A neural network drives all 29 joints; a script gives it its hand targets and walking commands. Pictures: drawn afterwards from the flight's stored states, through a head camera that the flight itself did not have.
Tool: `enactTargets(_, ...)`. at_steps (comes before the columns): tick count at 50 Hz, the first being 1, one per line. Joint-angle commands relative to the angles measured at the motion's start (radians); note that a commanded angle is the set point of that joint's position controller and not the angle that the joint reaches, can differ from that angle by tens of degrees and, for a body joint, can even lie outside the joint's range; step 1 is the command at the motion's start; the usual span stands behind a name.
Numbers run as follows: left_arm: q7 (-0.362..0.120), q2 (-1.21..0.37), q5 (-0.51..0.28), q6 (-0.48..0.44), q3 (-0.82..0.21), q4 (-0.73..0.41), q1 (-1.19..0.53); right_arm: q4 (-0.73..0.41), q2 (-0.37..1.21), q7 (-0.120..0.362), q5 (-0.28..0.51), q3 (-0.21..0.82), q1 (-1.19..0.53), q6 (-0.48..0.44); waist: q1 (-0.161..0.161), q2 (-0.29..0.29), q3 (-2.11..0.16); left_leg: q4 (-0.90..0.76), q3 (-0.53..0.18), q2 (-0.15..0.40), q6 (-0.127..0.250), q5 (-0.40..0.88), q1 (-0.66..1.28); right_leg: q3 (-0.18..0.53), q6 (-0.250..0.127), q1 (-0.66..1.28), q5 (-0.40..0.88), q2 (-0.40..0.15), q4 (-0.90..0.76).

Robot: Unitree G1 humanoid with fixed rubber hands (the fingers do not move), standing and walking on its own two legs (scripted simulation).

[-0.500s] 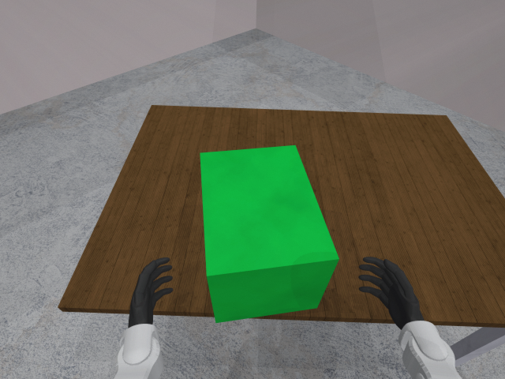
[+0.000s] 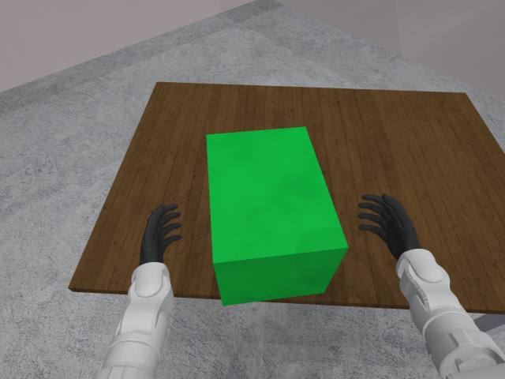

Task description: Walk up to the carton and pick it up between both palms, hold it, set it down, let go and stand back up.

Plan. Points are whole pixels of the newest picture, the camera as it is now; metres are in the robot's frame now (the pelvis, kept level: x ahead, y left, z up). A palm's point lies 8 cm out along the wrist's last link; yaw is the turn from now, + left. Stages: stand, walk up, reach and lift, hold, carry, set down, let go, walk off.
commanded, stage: reach and lift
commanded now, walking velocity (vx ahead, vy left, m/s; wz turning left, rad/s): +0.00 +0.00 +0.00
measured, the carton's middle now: (265, 213) +0.45 +0.04 -0.06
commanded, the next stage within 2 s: none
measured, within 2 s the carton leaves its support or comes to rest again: neither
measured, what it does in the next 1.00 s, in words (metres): stands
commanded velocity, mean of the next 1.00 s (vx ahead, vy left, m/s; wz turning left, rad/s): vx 0.00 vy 0.00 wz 0.00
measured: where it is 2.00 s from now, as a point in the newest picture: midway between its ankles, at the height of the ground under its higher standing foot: outside the picture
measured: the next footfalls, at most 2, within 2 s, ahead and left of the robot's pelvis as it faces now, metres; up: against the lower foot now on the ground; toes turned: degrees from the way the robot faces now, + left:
none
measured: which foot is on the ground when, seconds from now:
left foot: down 0.00-1.00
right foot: down 0.00-1.00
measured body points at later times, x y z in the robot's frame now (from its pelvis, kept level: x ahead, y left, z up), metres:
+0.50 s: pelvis -0.01 +0.00 +0.00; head +0.07 +0.00 +0.44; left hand +0.38 +0.22 +0.05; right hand +0.46 -0.16 +0.05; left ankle +0.03 +0.14 -0.74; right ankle -0.02 -0.07 -0.74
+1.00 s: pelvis -0.01 +0.01 -0.02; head +0.11 +0.02 +0.42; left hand +0.36 +0.22 -0.04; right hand +0.45 -0.13 -0.02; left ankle +0.03 +0.14 -0.74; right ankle -0.02 -0.07 -0.74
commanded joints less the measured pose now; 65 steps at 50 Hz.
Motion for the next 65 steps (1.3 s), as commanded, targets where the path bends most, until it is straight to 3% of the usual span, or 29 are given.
enactTargets(1, 0.001, 0.082, -0.001, -0.024, 0.014, -0.206, -0.377, -0.177, -0.211, -0.008, -0.004, -0.078, -0.469, -0.010, 0.012, -0.054, -0.547, 0.005, -0.075, -0.050, 0.035, 0.207, 0.175, 0.132, 0.073, 0.190, 0.531, -0.042, -0.021)
enactTargets(3, 0.001, 0.087, -0.004, -0.011, 0.017, -0.199, -0.413, -0.172, -0.214, -0.010, -0.007, -0.082, -0.505, 0.006, 0.016, -0.052, -0.575, 0.008, -0.075, -0.049, 0.036, 0.209, 0.164, 0.130, 0.074, 0.186, 0.527, -0.041, -0.020)
enactTargets(4, 0.004, 0.089, -0.012, -0.008, -0.008, -0.187, -0.496, -0.146, -0.230, -0.009, -0.016, -0.097, -0.565, 0.009, -0.009, -0.041, -0.601, 0.015, -0.069, -0.046, 0.021, 0.208, 0.149, 0.121, 0.064, 0.152, 0.481, -0.036, -0.022)
enactTargets(7, 0.013, 0.099, -0.021, 0.003, -0.004, -0.164, -0.538, -0.132, -0.229, -0.007, -0.010, -0.080, -0.608, 0.030, 0.016, -0.040, -0.640, 0.038, -0.064, -0.042, 0.019, 0.227, 0.158, 0.115, 0.052, 0.118, 0.425, -0.028, -0.028)
enactTargets(12, 0.006, 0.121, -0.023, 0.037, 0.024, -0.130, -0.610, -0.105, -0.246, -0.018, -0.005, -0.072, -0.698, 0.062, 0.023, -0.052, -0.711, 0.043, -0.060, -0.047, 0.016, 0.265, 0.139, 0.109, 0.071, 0.156, 0.523, -0.023, -0.010)
enactTargets(23, -0.007, 0.156, -0.025, 0.066, 0.072, -0.020, -0.786, -0.049, -0.231, -0.042, -0.032, -0.073, -0.880, 0.111, 0.046, -0.067, -0.817, 0.033, -0.046, -0.048, 0.012, 0.289, 0.091, 0.094, 0.098, 0.196, 0.607, -0.019, 0.008)
enactTargets(24, -0.010, 0.141, -0.011, 0.066, 0.096, -0.039, -0.705, -0.091, -0.230, -0.047, -0.012, -0.047, -0.869, 0.118, 0.100, -0.106, -0.866, 0.046, -0.065, -0.051, 0.027, 0.321, 0.060, 0.101, 0.120, 0.205, 0.685, -0.031, 0.027)
enactTargets(25, -0.016, 0.156, -0.007, 0.070, 0.097, -0.044, -0.742, -0.092, -0.237, -0.052, -0.007, -0.048, -0.885, 0.123, 0.077, -0.101, -0.884, 0.033, -0.066, -0.050, 0.024, 0.317, 0.053, 0.103, 0.131, 0.223, 0.725, -0.033, 0.039)
enactTargets(26, -0.017, 0.159, -0.005, 0.071, 0.107, -0.039, -0.755, -0.091, -0.236, -0.054, -0.009, -0.047, -0.903, 0.126, 0.087, -0.102, -0.897, 0.033, -0.065, -0.051, 0.021, 0.326, 0.046, 0.099, 0.135, 0.228, 0.748, -0.035, 0.043)
enactTargets(30, -0.028, 0.138, -0.001, 0.069, 0.101, 0.002, -0.790, -0.015, -0.234, -0.055, -0.042, -0.067, -0.940, 0.126, 0.059, -0.113, -0.868, 0.042, -0.061, -0.044, 0.012, 0.321, 0.062, 0.085, 0.128, 0.180, 0.725, -0.026, 0.033)
enactTargets(35, -0.046, 0.086, 0.019, 0.005, 0.104, 0.094, -0.752, 0.118, -0.184, -0.052, -0.089, -0.086, -0.909, 0.087, 0.043, -0.120, -0.853, 0.061, -0.055, -0.038, 0.011, 0.329, 0.067, 0.067, 0.114, 0.128, 0.678, -0.019, 0.021)
enactTargets(40, -0.058, 0.056, 0.082, -0.118, 0.134, 0.193, -0.689, 0.252, -0.131, -0.053, -0.136, -0.123, -0.845, -0.015, 0.041, -0.089, -0.824, 0.081, -0.058, -0.044, 0.004, 0.361, 0.014, 0.057, 0.104, 0.099, 0.664, -0.019, 0.033)
enactTargets(43, -0.041, 0.063, 0.101, -0.193, 0.132, 0.193, -0.721, 0.245, -0.134, -0.053, -0.157, -0.155, -0.861, -0.083, 0.045, -0.047, -0.868, 0.106, -0.053, -0.044, -0.009, 0.387, 0.007, 0.043, 0.100, 0.051, 0.633, -0.009, 0.049)
enactTargets(44, -0.039, 0.049, 0.068, -0.228, 0.103, 0.267, -0.719, 0.249, -0.097, -0.054, -0.180, -0.146, -0.846, -0.105, 0.025, -0.044, -0.839, 0.122, -0.050, -0.040, -0.010, 0.359, -0.001, 0.049, 0.091, 0.018, 0.566, -0.007, 0.055)
enactTargets(46, -0.020, 0.072, 0.045, -0.292, 0.095, 0.233, -0.772, 0.189, -0.097, -0.060, -0.190, -0.164, -0.878, -0.142, 0.033, -0.024, -0.931, 0.155, -0.044, -0.043, -0.018, 0.366, -0.003, 0.049, 0.081, -0.017, 0.534, -0.003, 0.070)
enactTargets(52, 0.014, 0.058, 0.022, -0.382, 0.067, 0.320, -0.787, 0.227, -0.083, -0.078, -0.204, -0.175, -0.872, -0.183, 0.025, 0.004, -1.059, 0.251, -0.048, -0.038, -0.031, 0.362, -0.023, 0.035, 0.062, -0.148, 0.453, 0.015, 0.136)
enactTargets(58, 0.012, 0.057, 0.001, -0.424, 0.073, 0.386, -0.773, 0.186, -0.085, -0.104, -0.194, -0.155, -0.903, -0.227, 0.036, -0.045, -1.178, 0.338, -0.049, -0.043, -0.032, 0.434, -0.068, 0.026, 0.081, -0.170, 0.555, 0.032, 0.223)
enactTargets(65, 0.002, 0.030, 0.006, -0.394, 0.093, 0.384, -0.735, 0.190, -0.083, -0.107, -0.176, -0.119, -0.926, -0.227, 0.053, -0.114, -1.177, 0.385, -0.051, -0.041, -0.024, 0.457, -0.106, 0.024, 0.092, -0.184, 0.601, 0.044, 0.274)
